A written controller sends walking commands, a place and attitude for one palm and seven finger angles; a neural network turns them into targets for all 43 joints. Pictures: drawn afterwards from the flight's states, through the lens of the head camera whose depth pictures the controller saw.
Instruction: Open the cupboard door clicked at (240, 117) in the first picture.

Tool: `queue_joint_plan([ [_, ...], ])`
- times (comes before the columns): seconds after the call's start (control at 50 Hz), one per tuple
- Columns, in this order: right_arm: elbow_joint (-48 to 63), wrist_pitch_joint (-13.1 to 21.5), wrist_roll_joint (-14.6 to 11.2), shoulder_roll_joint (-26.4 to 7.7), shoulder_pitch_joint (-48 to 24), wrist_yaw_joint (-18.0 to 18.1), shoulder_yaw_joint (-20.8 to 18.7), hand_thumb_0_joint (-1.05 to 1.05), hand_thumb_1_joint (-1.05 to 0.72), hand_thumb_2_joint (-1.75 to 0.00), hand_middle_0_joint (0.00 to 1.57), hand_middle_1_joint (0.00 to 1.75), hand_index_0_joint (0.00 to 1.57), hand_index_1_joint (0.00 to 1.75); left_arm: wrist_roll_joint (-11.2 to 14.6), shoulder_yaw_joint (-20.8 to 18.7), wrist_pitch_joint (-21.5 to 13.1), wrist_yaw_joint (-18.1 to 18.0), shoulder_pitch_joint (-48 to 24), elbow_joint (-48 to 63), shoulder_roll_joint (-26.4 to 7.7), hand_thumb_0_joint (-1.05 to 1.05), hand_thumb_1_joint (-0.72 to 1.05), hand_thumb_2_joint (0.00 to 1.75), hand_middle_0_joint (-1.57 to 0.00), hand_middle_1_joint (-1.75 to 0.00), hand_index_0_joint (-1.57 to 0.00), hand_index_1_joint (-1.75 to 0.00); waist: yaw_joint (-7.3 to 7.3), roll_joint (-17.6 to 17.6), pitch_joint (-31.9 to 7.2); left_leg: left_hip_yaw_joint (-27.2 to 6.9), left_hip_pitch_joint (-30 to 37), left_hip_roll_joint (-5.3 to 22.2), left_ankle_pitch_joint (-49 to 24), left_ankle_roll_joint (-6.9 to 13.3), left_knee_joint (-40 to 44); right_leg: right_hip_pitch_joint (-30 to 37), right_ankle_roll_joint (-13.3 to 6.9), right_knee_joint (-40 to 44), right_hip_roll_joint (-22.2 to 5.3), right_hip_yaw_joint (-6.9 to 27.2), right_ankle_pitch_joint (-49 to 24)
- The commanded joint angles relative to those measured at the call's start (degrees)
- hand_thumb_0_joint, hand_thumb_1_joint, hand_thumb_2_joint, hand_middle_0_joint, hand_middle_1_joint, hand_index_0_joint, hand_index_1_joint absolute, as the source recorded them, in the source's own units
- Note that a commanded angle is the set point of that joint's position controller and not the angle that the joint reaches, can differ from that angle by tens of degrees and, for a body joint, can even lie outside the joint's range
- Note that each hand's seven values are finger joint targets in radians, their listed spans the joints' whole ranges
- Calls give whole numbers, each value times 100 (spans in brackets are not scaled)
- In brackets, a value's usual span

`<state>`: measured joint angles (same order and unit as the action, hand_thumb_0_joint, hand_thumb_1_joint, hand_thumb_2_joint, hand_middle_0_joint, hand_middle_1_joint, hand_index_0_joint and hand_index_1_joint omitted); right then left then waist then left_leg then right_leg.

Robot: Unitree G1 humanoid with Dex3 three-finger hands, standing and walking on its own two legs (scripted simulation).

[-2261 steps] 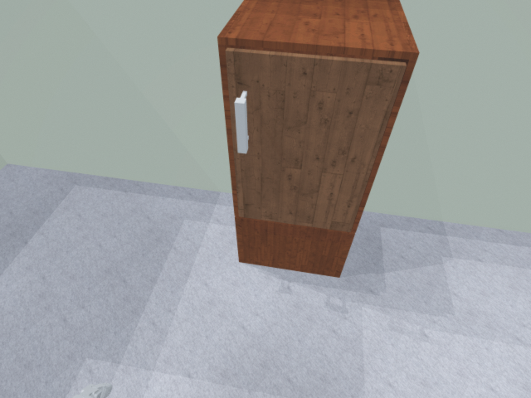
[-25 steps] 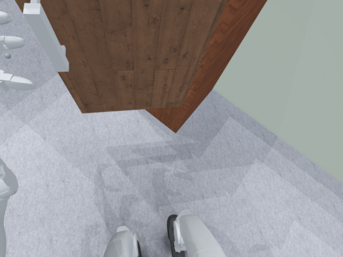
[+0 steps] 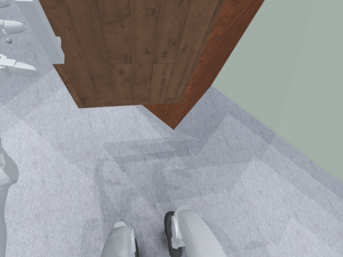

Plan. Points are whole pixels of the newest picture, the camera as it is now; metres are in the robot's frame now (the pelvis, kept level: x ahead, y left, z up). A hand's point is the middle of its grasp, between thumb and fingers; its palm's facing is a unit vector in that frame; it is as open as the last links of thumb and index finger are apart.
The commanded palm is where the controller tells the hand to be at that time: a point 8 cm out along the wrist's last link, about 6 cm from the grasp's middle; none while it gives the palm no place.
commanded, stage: move the hooked fingers beside the handle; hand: left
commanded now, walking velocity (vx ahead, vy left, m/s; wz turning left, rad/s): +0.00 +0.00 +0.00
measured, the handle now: (45, 24) +0.58 +0.19 +0.08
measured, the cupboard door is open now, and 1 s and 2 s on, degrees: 46 46 46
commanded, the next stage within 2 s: slide the fingers in behind the handle in 0.02 s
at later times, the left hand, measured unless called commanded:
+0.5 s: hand (13, 44) +0.53 +0.24 +0.08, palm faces -0.01 -1.00 +0.00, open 14.0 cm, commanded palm +0.52 +0.27 +0.08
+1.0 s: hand (37, 45) +0.54 +0.20 +0.08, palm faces +0.00 -1.00 +0.00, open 14.0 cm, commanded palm +0.52 +0.24 +0.08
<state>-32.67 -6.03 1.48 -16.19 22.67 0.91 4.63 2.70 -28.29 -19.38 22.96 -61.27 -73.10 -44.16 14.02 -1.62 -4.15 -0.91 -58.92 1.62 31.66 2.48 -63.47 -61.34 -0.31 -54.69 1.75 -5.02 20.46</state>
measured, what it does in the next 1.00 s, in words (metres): stands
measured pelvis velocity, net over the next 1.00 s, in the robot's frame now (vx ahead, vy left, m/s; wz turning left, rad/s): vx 0.00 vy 0.00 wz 0.01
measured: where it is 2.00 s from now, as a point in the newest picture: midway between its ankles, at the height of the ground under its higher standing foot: (153, 255)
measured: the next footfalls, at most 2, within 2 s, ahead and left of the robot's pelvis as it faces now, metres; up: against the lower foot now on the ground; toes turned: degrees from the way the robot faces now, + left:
none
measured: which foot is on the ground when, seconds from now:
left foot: down 0.00-1.00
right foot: down 0.00-1.00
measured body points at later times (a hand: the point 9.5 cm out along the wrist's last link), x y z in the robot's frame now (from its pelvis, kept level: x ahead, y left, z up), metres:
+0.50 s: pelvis +0.00 +0.00 +0.01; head +0.17 +0.04 +0.42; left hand +0.53 +0.29 +0.08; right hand -0.02 -0.26 -0.08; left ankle -0.03 +0.08 -0.66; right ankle +0.04 -0.12 -0.66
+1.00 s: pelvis +0.00 +0.00 +0.00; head +0.16 +0.03 +0.42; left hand +0.53 +0.25 +0.08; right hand -0.03 -0.26 -0.10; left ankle -0.03 +0.08 -0.66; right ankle +0.04 -0.12 -0.66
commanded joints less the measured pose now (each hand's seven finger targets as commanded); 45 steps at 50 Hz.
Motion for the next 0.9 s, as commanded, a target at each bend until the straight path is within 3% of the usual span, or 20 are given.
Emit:
queue_joint_plan([
  [0.0, 107, -22, -17, -1211, 1426, 113, -375, 0, -90, -90, 20, 30, 20, 30, 65, -205, -219, 25, -2291, 1123, -1888, 0, -50, 30, -30, -120, -30, -120, -28, -1303, -3229, -412, 2046, 76, -3612, -207, 666, 1906, -94, 229, 142, 231, -1925],
  [0.02, 127, -14, -25, -1208, 1439, 116, -377, 0, -90, -90, 20, 30, 20, 30, 104, -146, -211, 46, -2291, 1133, -1790, 0, -50, 30, -30, -120, -30, -120, 10, -1152, -3252, -402, 1972, 68, -3523, -174, 675, 1978, -86, 248, 150, 250, -1958],
  [0.1, 96, 38, -7, -1228, 1472, 112, -397, 0, -90, -90, 20, 30, 20, 30, 211, -414, -347, 98, -2407, 1400, -2077, 0, -50, 30, -30, -120, -30, -120, -45, -1282, -3513, -379, 1968, 75, -3493, -173, 659, 2162, -108, 229, 158, 281, -2059],
  [0.14, 101, 38, -24, -1199, 1471, 88, -396, 0, -90, -90, 20, 30, 20, 30, 240, -267, -320, 121, -2200, 1279, -1818, 0, -50, 30, -30, -120, -30, -120, -34, -1185, -3376, -321, 1874, 61, -3355, -136, 675, 2189, -99, 282, 164, 302, -2041],
  [0.2, 82, 22, -34, -1201, 1477, 84, -385, 0, -90, -90, 20, 30, 20, 30, 214, -202, -266, 143, -2039, 1208, -1765, 0, -50, 30, -30, -120, -30, -120, -76, -1234, -3146, -333, 1872, 64, -3313, -146, 754, 2119, -108, 317, 167, 273, -1946],
  [0.22, 92, 17, -31, -1191, 1487, 75, -394, 0, -90, -90, 20, 30, 20, 30, 235, -129, -233, 144, -2034, 1256, -1621, 0, -50, 30, -30, -120, -30, -120, -53, -1239, -3180, -314, 1883, 59, -3308, -132, 762, 2133, -100, 330, 166, 277, -1966],
  [0.28, 103, 5, -37, -1194, 1516, 62, -420, 0, -90, -90, 20, 30, 20, 30, 266, -195, -227, 131, -1892, 1423, -1643, 0, -50, 30, -30, -120, -30, -120, -148, -1393, -3317, -334, 2155, 74, -3609, -172, 778, 2096, -117, 340, 173, 256, -2046],
  [0.34, 108, 3, -29, -1163, 1488, 42, -448, 0, -90, -90, 20, 30, 20, 30, 343, -62, -259, 77, -1864, 1541, -1328, 0, -50, 30, -30, -120, -30, -120, -99, -1261, -3179, -338, 2221, 87, -3640, -184, 802, 2028, -99, 380, 178, 232, -2030],
  [0.42, 73, 8, -5, -1155, 1475, 11, -489, 0, -90, -90, 20, 30, 20, 30, 379, -91, -410, -58, -1907, 1726, -1209, 0, -50, 30, -30, -120, -30, -120, -150, -1330, -3207, -392, 2442, 98, -3833, -251, 820, 1964, -120, 379, 185, 209, -1991],
  [0.46, 77, 17, 3, -1129, 1468, -7, -507, 0, -90, -90, 20, 30, 20, 30, 385, 36, -473, -127, -1912, 1822, -958, 0, -50, 30, -30, -120, -30, -120, -125, -1420, -3225, -413, 2626, 107, -4036, -268, 798, 1816, -135, 360, 190, 189, -1994],
  [0.52, 57, -5, -12, -1119, 1414, -13, -485, 0, -90, -90, 20, 30, 20, 30, 330, 132, -405, -230, -1811, 1403, -827, 0, -50, 30, -30, -120, -30, -120, -80, -993, -2748, -390, 2203, 78, -3483, -231, 867, 1842, -107, 406, 179, 186, -1767],
  [0.54, 66, -3, -18, -1115, 1386, -8, -483, 0, -90, -90, 20, 30, 20, 30, 296, 183, -377, -268, -1844, 1371, -802, 0, -50, 30, -30, -120, -30, -120, -63, -1031, -2667, -351, 2126, 59, -3327, -202, 897, 1858, -104, 432, 166, 209, -1721],
  [0.6, 69, 27, 11, -1104, 1381, -10, -494, 0, -90, -90, 20, 30, 20, 30, 236, 116, -484, -375, -2060, 1601, -865, 0, -50, 30, -30, -120, -30, -120, -123, -1331, -3060, -402, 2436, 62, -3623, -281, 848, 1802, -125, 347, 152, 204, -1764],
  [0.66, 60, 59, 21, -1085, 1359, -5, -487, 0, -90, -90, 20, 30, 20, 30, 276, 158, -602, -432, -2155, 1587, -746, 0, -50, 30, -30, -120, -30, -120, -60, -1096, -3018, -433, 2349, 59, -3558, -270, 823, 1824, -132, 311, 148, 194, -1776],
  [0.68, 28, 71, 19, -1064, 1337, -21, -488, 0, -90, -90, 20, 30, 20, 30, 263, 325, -623, -428, -2273, 1590, -553, 0, -50, 30, -30, -120, -30, -120, -34, -1239, -3033, -439, 2443, 65, -3561, -297, 823, 1719, -117, 317, 146, 198, -1717],
  [0.7, 14, 81, 25, -1081, 1346, -21, -505, 0, -90, -90, 20, 30, 20, 30, 283, 283, -633, -444, -2261, 1580, -537, 0, -50, 30, -30, -120, -30, -120, -24, -1074, -3070, -453, 2425, 71, -3523, -287, 797, 1705, -114, 311, 152, 189, -1692],
  [0.76, 38, 89, 28, -1090, 1352, -16, -498, 0, -90, -90, 20, 30, 20, 30, 280, 155, -654, -486, -2184, 1544, -669, 0, -50, 30, -30, -120, -30, -120, -91, -1130, -3193, -453, 2401, 49, -3622, -294, 794, 1836, -135, 271, 142, 204, -1780],
  [0.82, -20, 85, 39, -1061, 1339, -45, -498, 0, -90, -90, 20, 30, 20, 30, 230, 430, -595, -540, -2275, 1480, -302, 0, -50, 30, -30, -120, -30, -120, -52, -1250, -3064, -504, 2511, 72, -3617, -347, 807, 1556, -120, 284, 132, 159, -1588],
  [0.88, -9, 79, 32, -1083, 1351, -25, -506, 0, -90, -90, 20, 30, 20, 30, 224, 252, -588, -633, -2257, 1428, -506, 0, -50, 30, -30, -120, -30, -120, -56, -991, -3069, -473, 2335, 56, -3438, -297, 820, 1716, -105, 306, 129, 188, -1626],
])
